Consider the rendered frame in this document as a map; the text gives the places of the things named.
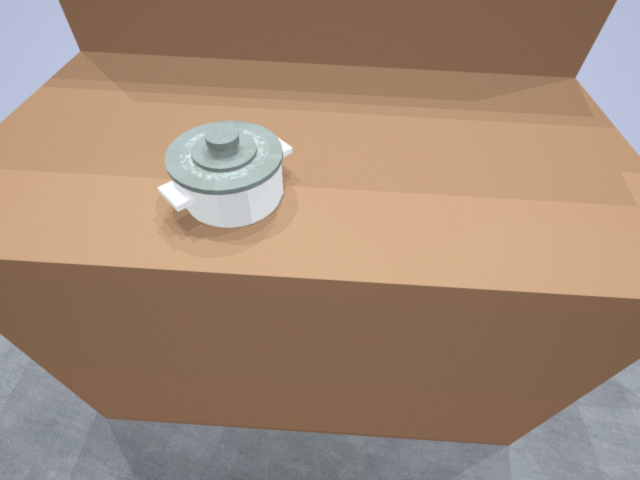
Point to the table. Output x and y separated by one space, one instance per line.
455 256

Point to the lid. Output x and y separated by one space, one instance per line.
193 166

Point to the pot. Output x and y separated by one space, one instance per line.
231 210

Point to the knob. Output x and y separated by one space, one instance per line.
222 138

